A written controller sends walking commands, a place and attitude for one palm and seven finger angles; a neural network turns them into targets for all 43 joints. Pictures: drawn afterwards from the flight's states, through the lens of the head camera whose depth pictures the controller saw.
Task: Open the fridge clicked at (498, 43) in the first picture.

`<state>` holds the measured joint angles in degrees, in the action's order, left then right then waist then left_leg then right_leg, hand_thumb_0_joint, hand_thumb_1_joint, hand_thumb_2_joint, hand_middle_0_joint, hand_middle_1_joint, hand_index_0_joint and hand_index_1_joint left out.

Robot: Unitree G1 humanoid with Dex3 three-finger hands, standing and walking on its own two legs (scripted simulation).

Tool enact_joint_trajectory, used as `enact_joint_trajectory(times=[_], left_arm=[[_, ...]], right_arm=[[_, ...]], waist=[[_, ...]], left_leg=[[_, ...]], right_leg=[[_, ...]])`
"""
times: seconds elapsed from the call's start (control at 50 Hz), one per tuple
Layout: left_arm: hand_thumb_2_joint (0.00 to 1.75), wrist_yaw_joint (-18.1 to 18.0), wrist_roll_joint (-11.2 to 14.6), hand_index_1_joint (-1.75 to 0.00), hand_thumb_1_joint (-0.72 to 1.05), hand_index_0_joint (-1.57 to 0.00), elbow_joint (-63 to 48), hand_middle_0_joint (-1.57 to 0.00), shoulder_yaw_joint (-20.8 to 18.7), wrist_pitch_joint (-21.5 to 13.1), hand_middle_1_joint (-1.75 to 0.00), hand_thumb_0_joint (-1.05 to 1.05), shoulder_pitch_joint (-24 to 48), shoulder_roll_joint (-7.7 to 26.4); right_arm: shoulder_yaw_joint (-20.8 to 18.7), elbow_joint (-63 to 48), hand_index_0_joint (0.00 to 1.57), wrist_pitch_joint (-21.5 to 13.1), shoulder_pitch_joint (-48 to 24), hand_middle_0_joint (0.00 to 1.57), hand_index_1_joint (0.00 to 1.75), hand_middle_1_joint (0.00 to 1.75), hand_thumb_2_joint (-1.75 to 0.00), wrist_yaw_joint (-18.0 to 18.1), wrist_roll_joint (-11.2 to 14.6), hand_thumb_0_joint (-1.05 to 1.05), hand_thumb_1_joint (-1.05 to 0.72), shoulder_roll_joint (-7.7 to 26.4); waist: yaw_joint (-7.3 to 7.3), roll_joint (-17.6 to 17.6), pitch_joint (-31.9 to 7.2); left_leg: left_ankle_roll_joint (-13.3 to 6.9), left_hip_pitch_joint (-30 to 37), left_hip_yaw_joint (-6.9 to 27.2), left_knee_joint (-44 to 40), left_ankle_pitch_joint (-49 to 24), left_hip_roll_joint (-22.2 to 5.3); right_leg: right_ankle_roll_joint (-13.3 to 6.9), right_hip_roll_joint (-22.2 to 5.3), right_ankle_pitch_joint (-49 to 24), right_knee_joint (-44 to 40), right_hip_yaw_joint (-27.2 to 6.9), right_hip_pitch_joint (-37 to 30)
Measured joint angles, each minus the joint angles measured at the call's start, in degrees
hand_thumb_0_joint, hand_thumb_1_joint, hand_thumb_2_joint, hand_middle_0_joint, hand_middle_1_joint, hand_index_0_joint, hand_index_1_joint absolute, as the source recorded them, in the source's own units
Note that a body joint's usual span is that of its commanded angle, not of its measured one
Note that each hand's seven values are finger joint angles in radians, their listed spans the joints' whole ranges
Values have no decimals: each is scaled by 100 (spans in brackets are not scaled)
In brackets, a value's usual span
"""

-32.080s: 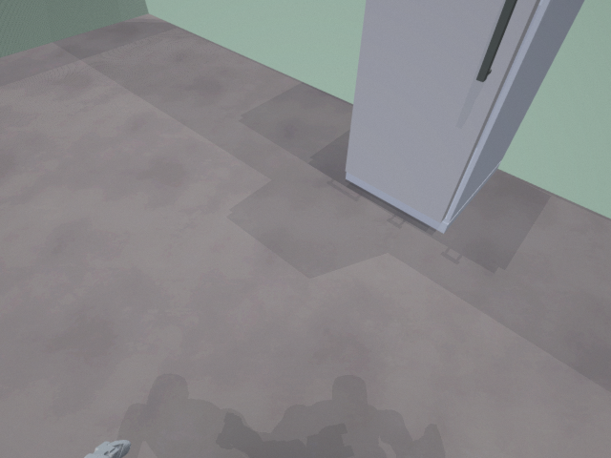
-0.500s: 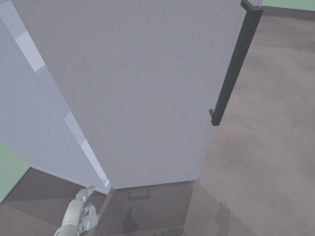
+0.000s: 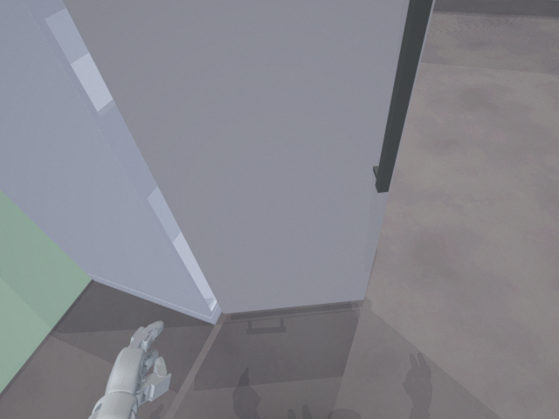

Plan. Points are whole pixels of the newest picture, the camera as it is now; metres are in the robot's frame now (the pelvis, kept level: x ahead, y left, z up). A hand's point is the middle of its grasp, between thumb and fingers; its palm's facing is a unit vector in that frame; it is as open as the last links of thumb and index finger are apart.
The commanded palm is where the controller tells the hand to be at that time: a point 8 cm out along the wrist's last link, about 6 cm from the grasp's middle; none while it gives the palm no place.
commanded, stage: step back with the hand held close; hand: right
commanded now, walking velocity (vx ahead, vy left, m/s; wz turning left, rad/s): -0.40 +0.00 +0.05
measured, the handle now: (393, 105) +0.58 -0.16 +0.14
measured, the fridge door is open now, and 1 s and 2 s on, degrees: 65 65 65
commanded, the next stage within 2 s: stop stepping back and stand still in 0.04 s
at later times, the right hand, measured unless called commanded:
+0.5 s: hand out of the picture +0.11 -0.27 +0.17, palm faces +0.30 +0.87 -0.39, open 7.4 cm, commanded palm +0.03 -0.32 +0.18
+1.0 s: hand out of the picture +0.02 -0.30 +0.18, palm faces +0.35 +0.75 -0.55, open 7.4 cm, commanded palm -0.03 -0.36 +0.18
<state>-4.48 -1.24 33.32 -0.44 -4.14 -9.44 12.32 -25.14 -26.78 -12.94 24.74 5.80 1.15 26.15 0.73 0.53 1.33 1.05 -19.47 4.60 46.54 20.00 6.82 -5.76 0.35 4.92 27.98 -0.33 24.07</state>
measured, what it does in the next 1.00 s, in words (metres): walks backwards: left foot, then left foot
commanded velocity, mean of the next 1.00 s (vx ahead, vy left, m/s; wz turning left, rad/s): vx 0.13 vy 0.06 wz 0.01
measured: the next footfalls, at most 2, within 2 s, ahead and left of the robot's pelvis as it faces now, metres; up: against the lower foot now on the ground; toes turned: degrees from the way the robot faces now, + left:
left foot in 0.24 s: -0.18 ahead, +0.13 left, +0.00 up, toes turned +7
left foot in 0.48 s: -0.08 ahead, +0.05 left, +0.00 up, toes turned -1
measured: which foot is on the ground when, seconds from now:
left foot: up 0.00-0.22, down 0.24-0.36, up 0.38-0.46, down 0.48-1.00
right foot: down 0.00-0.48, up 0.50-0.72, down 0.74-1.00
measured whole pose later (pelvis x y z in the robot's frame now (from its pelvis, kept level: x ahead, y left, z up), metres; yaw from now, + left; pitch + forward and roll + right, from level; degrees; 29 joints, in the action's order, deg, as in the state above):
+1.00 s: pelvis -0.18 -0.06 -0.02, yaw +1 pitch -2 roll +0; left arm -1.8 -0.6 36.3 1.6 -7.0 -16.3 8.0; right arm -25.6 -33.9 -13.0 34.2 7.0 0.9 29.3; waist 0.2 1.8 0.3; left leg -3.9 -20.1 -4.4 37.0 16.8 0.3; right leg -0.6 -3.4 28.9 52.9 -0.5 23.8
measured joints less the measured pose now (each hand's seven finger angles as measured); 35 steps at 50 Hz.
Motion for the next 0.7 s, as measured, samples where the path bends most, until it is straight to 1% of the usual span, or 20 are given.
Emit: enact_joint_trajectory(times=[0.06,0.14,0.18,0.22,0.24,0.28,0.32,0.34,0.38,0.4,0.42,0.46,0.48,0.5,0.54,0.58,0.6,0.64,0.68,0.7], left_arm=[[90,120,26,-30,90,-20,-8,-21,-9,-110,-30,2,-142,-89],[90,204,6,-30,90,-20,164,-21,49,-242,-30,2,-253,-246],[90,203,-31,-30,90,-20,248,-21,75,-284,-30,2,-193,-289],[90,189,-25,-30,90,-20,250,-21,140,-292,-30,2,-39,-323],[90,169,-24,-30,90,-20,286,-21,166,-299,-30,1,68,-295],[90,97,-21,-30,90,-20,469,-21,173,-258,-30,1,59,-211],[90,45,59,-30,90,-20,567,-21,185,-243,-30,2,-163,-226],[90,27,100,-30,90,-20,571,-21,196,-236,-30,2,-269,-229],[90,-9,130,-30,90,-20,572,-21,187,-229,-30,2,-377,-236],[90,-19,118,-30,90,-20,579,-21,180,-227,-30,2,-388,-242],[90,-14,93,-30,90,-20,574,-21,175,-227,-30,2,-395,-240],[90,38,38,-30,90,-20,510,-21,149,-233,-30,2,-426,-215],[90,72,36,-30,90,-20,423,-21,136,-235,-30,2,-467,-192],[90,121,86,-30,90,-20,360,-21,114,-224,-30,2,-509,-170],[90,182,141,-30,90,-20,412,-21,90,-132,-30,2,-626,-128],[90,192,127,-30,90,-20,528,-21,65,-54,-30,2,-796,-123],[90,174,96,-30,90,-20,565,-21,64,-44,-30,2,-885,-113],[90,100,74,-30,90,-20,616,-21,30,-111,-30,2,-1002,-50],[90,-13,56,-30,90,-20,677,-21,-21,-259,-30,2,-1010,54],[90,-69,46,-30,90,-20,683,-21,-44,-334,-30,2,-994,124]], right_arm=[[-73,-321,21,-7,363,21,31,31,-90,-21,50,1,-88,25],[-73,-727,21,-90,836,21,31,31,-90,-7,217,1,-88,79],[-30,-732,21,-132,787,21,31,31,-90,-5,259,1,-88,78],[-107,-723,21,-168,673,21,31,31,-90,31,269,1,-89,176],[-109,-682,21,-189,592,21,31,31,-90,40,255,1,-89,167],[109,-496,21,-108,420,21,31,31,-90,5,232,1,-88,53],[215,-361,21,28,262,21,31,31,-90,-29,240,1,-88,82],[202,-325,21,112,205,21,31,31,-90,-41,257,1,-88,92],[154,-186,21,271,67,21,31,31,-90,-34,311,1,-88,51],[140,-76,21,340,-28,21,31,31,-90,-20,327,1,-88,13],[131,40,21,399,-114,21,31,31,-90,-11,337,1,-88,-22],[115,173,21,502,-133,21,31,31,-90,-14,378,1,-88,-42],[93,121,21,518,-21,21,31,31,-90,-10,372,1,-88,19],[66,-24,21,487,171,21,31,31,-90,-10,338,1,-88,107],[-24,-486,21,416,773,21,31,31,-90,-25,344,1,-88,136],[-144,-831,21,312,1256,21,31,31,-90,-37,328,1,-88,56],[-179,-855,21,219,1361,21,31,31,-90,-16,291,1,-88,11],[-148,-641,21,114,1187,21,31,31,-90,64,212,1,-88,-121],[-22,-203,21,118,610,21,31,31,-90,189,126,1,-88,-261],[57,27,21,153,275,21,31,31,-90,264,98,1,-88,-331]], waist=[[-53,-110,-194],[-242,-7,-536],[-322,38,-567],[-457,275,-470],[-507,280,-388],[-405,-31,-323],[-257,-1,-388],[-181,60,-408],[12,171,-410],[101,208,-381],[179,214,-343],[308,147,-246],[352,142,-197],[363,200,-145],[162,415,-215],[-100,600,-409],[-197,641,-526],[-345,603,-668],[-396,502,-646],[-368,431,-605]], left_leg=[[-48,344,-224,165,375,34],[-196,1171,-514,-1110,907,-106],[-295,1600,-592,-2073,755,-181],[-452,1852,-471,-2884,202,-495],[-342,1833,-415,-2935,-2,-607],[-15,1875,-437,-2547,197,-460],[122,1946,-458,-2132,519,-513],[127,1944,-453,-1861,693,-559],[-27,1804,-390,-1265,1017,-595],[-117,1649,-341,-967,1173,-530],[-200,1469,-356,-730,1286,-425],[-353,1245,-594,-815,1422,-179],[-491,1251,-700,-1206,1414,-103],[-634,1199,-687,-1384,992,-146],[-612,1020,-595,-1529,16,-373],[-500,923,-461,-1733,-229,-523],[-451,885,-498,-1865,-207,-614],[-406,786,-660,-2010,-143,-768],[-356,680,-803,-1937,-187,-894],[-314,607,-871,-1782,-227,-955]], right_leg=[[16,-156,-333,-423,-29,120],[150,-237,-824,-1081,118,257],[262,-227,-1034,-1259,212,348],[404,-95,-812,-795,431,659],[444,-70,-463,-282,443,882],[504,-120,303,587,272,920],[423,-12,338,728,226,730],[317,30,48,681,257,611],[34,140,-280,592,305,444],[43,192,-304,452,295,355],[192,233,-355,231,253,264],[651,280,-347,-294,133,101],[869,318,110,-262,132,173],[948,412,821,554,143,513],[900,568,1312,2866,90,1209],[784,425,1266,3957,101,1352],[726,256,1281,3949,121,1250],[606,-85,1427,3278,137,805],[506,-318,1619,2152,192,135],[469,-384,1644,1537,224,-246]])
